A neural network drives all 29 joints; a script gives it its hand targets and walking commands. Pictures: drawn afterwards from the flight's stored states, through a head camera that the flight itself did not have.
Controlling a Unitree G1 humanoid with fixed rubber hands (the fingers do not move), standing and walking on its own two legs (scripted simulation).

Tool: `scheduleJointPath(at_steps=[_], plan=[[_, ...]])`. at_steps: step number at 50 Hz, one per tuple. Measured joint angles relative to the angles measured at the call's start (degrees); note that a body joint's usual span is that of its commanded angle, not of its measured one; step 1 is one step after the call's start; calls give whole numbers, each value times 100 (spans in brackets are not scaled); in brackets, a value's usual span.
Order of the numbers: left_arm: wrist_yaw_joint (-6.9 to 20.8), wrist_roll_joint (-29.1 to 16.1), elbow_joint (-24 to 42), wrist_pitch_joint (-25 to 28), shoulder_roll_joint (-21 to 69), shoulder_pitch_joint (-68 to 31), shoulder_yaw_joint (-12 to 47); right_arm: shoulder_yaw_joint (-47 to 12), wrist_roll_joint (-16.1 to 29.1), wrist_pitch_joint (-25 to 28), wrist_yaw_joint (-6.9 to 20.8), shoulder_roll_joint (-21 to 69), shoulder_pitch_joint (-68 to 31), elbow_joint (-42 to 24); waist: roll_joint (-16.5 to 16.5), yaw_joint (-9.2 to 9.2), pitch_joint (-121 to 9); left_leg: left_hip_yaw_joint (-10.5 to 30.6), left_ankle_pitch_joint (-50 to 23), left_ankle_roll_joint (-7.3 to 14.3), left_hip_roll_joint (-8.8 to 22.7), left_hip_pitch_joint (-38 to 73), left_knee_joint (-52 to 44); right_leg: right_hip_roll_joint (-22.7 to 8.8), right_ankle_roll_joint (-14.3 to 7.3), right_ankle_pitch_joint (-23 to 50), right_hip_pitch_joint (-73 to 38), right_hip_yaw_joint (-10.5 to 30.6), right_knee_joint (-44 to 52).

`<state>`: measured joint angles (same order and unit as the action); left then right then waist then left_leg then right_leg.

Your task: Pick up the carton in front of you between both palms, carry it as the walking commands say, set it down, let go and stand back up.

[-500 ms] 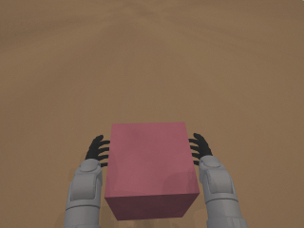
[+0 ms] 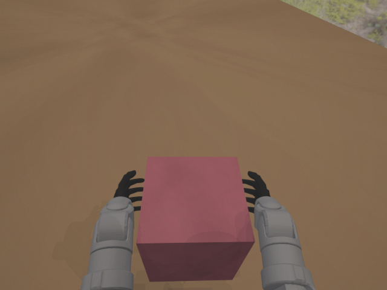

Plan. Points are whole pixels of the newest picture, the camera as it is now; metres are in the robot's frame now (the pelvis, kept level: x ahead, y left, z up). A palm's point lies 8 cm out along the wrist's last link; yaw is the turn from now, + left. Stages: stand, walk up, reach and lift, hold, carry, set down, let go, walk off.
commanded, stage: hold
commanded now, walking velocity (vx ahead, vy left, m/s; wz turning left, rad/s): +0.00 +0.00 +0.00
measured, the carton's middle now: (191, 221) +0.30 +0.00 -0.04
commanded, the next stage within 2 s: set down in 0.04 s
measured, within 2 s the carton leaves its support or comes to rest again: neither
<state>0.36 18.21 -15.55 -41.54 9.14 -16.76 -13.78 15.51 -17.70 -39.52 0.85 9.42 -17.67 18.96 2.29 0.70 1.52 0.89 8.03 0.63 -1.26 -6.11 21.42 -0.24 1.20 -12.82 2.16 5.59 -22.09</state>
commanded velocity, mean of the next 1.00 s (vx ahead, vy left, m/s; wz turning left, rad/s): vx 0.00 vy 0.00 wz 0.00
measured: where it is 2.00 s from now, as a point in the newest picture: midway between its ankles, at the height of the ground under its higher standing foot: outside the picture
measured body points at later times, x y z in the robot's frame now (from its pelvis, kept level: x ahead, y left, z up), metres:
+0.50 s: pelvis -0.01 -0.01 -0.02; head +0.09 +0.00 +0.42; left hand +0.35 +0.16 -0.06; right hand +0.37 -0.14 -0.05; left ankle +0.05 +0.11 -0.74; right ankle +0.01 -0.14 -0.74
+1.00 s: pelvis -0.04 -0.03 -0.15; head +0.20 -0.01 +0.24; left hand +0.39 +0.16 -0.23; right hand +0.42 -0.14 -0.23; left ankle +0.05 +0.11 -0.74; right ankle +0.01 -0.14 -0.74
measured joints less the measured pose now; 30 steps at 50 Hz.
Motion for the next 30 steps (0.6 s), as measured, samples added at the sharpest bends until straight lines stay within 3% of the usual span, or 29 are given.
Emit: scheduleJointPath(at_steps=[8,15,23,30], plan=[[-3,40,-162,32,55,-198,-146,222,-132,79,62,44,-156,161,21,21,10,-36,36,64,-79,3,19,-13,-44,-62,30,168,-59],[-26,431,-911,462,271,-942,-982,947,-615,517,111,200,-827,880,36,95,136,-32,197,55,-105,-374,380,34,-63,-286,474,244,-556],[77,757,-1380,1522,290,-1467,-1531,1385,-982,1511,138,177,-1508,1468,-2,139,313,131,349,-60,-53,-1946,1154,181,22,-456,2019,134,-1353],[5,262,-1307,2736,108,-1507,-1373,958,-317,2618,-138,13,-1591,1408,-54,152,330,334,411,-217,17,-4105,1990,362,-68,-554,4163,-30,-2220]])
